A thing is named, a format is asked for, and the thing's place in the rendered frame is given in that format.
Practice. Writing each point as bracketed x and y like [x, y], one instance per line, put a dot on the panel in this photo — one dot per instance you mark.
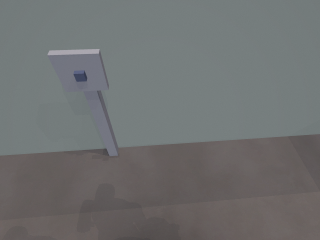
[65, 62]

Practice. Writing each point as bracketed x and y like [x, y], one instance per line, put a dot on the button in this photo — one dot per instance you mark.
[80, 76]

